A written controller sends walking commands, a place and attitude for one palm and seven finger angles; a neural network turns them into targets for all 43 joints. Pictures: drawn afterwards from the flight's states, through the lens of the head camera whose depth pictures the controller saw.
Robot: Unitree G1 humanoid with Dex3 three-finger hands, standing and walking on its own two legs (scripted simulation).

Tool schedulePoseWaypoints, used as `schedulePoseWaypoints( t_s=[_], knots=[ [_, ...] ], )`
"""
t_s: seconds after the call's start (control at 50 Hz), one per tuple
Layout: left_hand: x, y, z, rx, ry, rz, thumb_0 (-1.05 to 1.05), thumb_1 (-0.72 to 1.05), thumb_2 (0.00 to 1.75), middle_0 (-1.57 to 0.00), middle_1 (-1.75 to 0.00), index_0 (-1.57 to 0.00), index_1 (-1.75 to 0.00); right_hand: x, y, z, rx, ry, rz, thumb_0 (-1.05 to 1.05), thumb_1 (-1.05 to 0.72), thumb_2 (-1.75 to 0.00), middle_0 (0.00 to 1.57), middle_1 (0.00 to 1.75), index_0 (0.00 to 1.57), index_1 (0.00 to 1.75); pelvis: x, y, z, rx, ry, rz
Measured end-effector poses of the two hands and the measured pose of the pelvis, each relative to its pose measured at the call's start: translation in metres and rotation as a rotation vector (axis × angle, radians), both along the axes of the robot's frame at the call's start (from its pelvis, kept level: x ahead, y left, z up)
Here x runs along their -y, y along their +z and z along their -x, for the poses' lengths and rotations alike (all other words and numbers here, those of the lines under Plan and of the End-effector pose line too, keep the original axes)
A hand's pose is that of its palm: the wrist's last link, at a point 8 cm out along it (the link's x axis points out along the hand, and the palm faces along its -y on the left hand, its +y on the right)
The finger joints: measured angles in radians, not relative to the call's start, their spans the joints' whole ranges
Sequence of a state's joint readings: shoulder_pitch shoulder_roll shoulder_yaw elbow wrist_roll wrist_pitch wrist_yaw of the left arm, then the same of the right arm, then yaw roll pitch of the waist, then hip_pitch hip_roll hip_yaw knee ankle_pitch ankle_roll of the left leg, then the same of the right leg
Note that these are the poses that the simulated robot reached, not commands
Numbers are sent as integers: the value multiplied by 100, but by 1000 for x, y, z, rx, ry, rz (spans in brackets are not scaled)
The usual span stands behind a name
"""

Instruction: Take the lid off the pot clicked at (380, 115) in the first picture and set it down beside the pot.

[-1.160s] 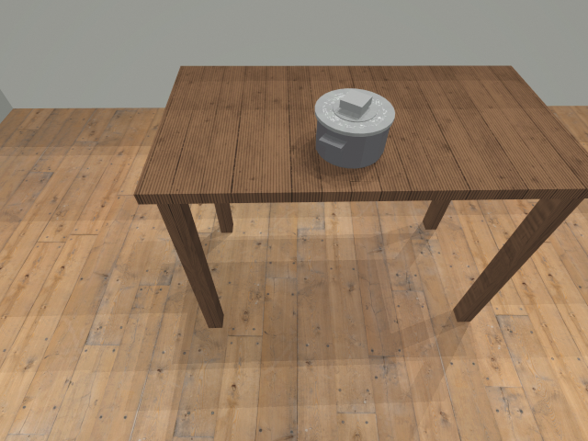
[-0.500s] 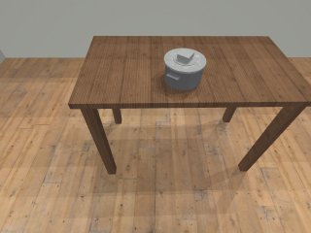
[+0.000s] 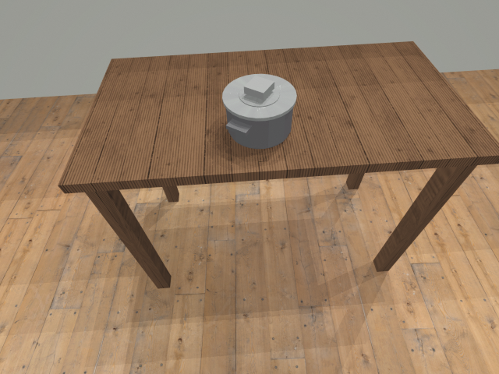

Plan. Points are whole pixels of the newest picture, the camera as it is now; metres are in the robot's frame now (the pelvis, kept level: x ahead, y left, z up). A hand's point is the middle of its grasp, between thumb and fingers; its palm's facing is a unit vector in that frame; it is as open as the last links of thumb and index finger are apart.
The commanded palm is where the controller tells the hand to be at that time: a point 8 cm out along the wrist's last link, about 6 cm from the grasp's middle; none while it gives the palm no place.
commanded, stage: take the last steps up to it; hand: left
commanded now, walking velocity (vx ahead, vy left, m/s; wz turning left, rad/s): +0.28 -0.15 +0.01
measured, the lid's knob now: (259, 87) +0.68 +0.01 +0.08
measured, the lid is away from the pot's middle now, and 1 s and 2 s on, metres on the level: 0.00 0.00 0.00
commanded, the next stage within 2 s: come to a stop and stand still in 0.28 s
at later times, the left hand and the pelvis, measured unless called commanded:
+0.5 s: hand out of the picture +0.15 +0.09 -0.19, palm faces +0.07 -0.99 -0.12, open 7.4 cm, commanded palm none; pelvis +0.19 -0.05 +0.00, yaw -2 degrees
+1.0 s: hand (228, 330) +0.22 +0.06 -0.14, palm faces +0.06 -0.94 -0.34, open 7.4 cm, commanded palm none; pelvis +0.19 -0.15 +0.01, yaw -1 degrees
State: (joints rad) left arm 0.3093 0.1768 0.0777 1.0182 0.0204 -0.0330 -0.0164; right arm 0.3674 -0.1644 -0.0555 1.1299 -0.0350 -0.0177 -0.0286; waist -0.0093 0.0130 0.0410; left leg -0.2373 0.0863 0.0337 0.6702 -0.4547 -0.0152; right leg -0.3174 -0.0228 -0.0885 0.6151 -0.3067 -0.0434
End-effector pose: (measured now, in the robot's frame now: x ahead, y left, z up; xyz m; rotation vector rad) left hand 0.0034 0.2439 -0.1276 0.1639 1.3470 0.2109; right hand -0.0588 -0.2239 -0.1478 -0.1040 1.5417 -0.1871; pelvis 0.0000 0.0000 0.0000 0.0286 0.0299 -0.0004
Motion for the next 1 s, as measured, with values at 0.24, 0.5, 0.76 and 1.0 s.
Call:
schedulePoseWaypoints(
  t_s=[0.24, 0.5, 0.76, 1.0],
  knots=[
    [84, -1, -24, -139, 51, 96, 1, 91, 90, -20, -30, -20, -30, 53, 20, -204, 283, 66, 47, 1, -91, -90, 20, 30, 20, 30, 37, 11, -88, 1, -6, 24],
    [100, -32, -143, -132, 36, 129, 1, 91, 90, -20, -30, -20, -30, 37, 26, -343, 434, 97, 49, 0, -91, -90, 20, 30, 20, 30, 55, -2, -190, 59, -31, 38],
    [93, 1, -259, 106, 3, -43, 1, 93, 90, -19, -30, -19, -30, 124, 28, -345, 295, 118, 82, -1, -92, -90, 20, 30, 20, 30, 110, 9, -204, 32, 10, 48],
    [140, 24, -208, 32, -10, -105, 1, 91, 90, -20, -30, -20, -30, 181, 6, -329, 277, 69, 32, 0, -91, -90, 20, 30, 20, 30, 145, 9, -193, 37, -12, -28]
  ],
)
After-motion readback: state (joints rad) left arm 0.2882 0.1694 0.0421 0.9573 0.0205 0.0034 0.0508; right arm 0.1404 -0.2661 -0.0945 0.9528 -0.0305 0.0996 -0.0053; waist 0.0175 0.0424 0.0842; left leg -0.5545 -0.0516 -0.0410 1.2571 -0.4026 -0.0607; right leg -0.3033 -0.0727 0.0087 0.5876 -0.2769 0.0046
